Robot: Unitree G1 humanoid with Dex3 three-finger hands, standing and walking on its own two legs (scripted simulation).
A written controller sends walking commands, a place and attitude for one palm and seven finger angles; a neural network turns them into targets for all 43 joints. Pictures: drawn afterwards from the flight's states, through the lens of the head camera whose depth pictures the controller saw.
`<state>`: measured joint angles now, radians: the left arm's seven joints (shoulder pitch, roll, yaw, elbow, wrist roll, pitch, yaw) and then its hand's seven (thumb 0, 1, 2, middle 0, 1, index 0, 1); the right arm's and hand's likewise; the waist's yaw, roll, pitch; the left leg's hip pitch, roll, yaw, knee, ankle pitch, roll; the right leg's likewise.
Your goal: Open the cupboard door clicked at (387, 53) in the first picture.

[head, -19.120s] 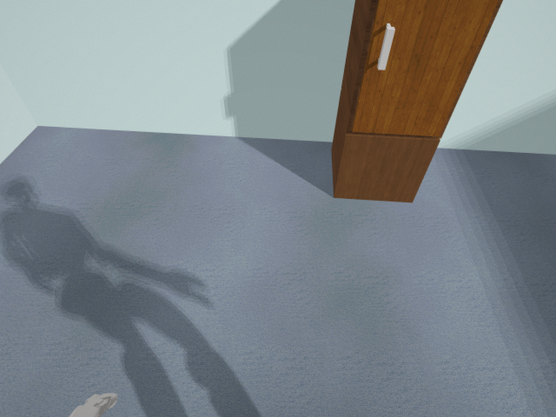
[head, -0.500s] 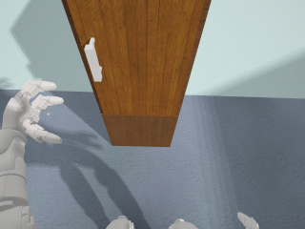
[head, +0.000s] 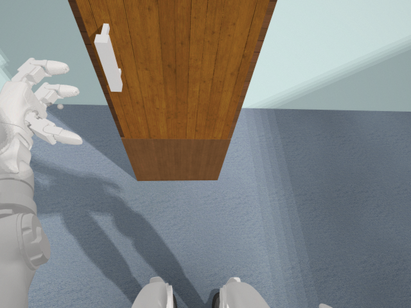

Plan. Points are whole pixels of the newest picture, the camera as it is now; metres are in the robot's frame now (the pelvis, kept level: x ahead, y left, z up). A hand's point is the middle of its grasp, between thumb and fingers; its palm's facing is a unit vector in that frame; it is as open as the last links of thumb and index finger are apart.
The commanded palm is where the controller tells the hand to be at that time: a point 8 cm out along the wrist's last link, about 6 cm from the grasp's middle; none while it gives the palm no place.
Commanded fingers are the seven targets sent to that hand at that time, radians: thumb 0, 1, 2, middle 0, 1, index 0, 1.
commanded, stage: move the hooked fingers beside the handle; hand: left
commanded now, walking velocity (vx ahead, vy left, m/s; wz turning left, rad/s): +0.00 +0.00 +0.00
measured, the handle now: (111, 59) +0.61 +0.18 +0.07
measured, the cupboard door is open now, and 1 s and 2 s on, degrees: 0 0 0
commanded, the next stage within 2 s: slide the fingers in behind the handle in 1.68 s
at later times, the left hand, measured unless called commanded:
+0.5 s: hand (77, 69) +0.55 +0.23 +0.09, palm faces -0.03 -1.00 -0.01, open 14.0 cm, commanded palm +0.54 +0.27 +0.08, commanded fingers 0.00 -0.50 0.30 -0.30 -1.20 -0.30 -1.20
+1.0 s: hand (72, 72) +0.55 +0.24 +0.09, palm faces -0.04 -1.00 -0.02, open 14.0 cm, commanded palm +0.54 +0.27 +0.07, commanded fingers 0.00 -0.50 0.30 -0.30 -1.20 -0.30 -1.20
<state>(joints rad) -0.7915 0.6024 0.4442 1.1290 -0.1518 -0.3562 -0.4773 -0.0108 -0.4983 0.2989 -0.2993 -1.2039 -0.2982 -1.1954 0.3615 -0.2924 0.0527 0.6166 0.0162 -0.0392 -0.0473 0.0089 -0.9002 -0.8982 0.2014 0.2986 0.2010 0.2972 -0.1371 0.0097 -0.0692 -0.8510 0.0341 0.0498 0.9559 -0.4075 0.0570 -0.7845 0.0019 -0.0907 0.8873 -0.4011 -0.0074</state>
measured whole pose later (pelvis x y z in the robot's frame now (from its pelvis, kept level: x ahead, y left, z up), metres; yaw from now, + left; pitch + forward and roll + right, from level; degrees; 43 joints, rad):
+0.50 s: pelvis +0.01 +0.00 -0.01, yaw -2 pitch +23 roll -5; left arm -1.06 0.75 0.49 1.29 -0.06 -0.33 -0.42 -0.01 -0.50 0.30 -0.30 -1.20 -0.30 -1.20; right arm 0.44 -0.29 0.07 0.62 -0.02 0.06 -0.02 0.01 -0.90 -0.90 0.20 0.30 0.20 0.30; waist -0.23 0.03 -0.07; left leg -0.98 0.06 0.04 1.01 -0.44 0.06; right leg -0.91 0.02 -0.09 0.91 -0.41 -0.01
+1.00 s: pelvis +0.02 +0.00 -0.01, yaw -1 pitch +24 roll -5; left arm -1.03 0.75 0.47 1.26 -0.07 -0.32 -0.44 -0.01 -0.50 0.30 -0.30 -1.20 -0.30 -1.20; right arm 0.43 -0.29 0.07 0.61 -0.01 0.10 -0.01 0.00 -0.90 -0.90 0.20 0.30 0.20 0.30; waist -0.21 0.03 -0.07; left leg -0.98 0.06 0.03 1.01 -0.45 0.05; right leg -0.89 0.03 -0.11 0.89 -0.41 -0.01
